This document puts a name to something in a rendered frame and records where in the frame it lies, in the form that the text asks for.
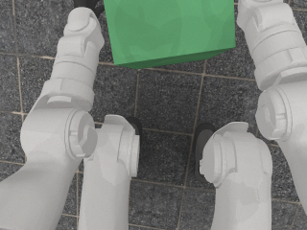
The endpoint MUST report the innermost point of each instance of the right robot thigh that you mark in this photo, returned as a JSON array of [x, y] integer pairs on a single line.
[[243, 197]]

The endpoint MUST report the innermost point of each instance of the left robot hand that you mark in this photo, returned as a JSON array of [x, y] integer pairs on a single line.
[[91, 4]]

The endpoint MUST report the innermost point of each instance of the left robot thigh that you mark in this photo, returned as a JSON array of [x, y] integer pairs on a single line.
[[106, 179]]

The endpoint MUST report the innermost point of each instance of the carton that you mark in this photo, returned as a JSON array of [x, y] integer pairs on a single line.
[[151, 33]]

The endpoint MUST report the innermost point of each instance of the robot thigh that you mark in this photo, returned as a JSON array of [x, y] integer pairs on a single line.
[[243, 197], [106, 179]]

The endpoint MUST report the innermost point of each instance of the robot right upper arm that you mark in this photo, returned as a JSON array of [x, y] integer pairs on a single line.
[[281, 116]]

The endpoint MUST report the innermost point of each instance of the left robot forearm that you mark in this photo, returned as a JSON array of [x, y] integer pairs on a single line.
[[75, 65]]

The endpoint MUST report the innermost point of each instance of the right robot forearm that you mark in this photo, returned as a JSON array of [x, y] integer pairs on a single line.
[[274, 41]]

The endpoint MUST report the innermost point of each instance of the robot left upper arm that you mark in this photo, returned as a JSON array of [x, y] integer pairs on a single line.
[[55, 142]]

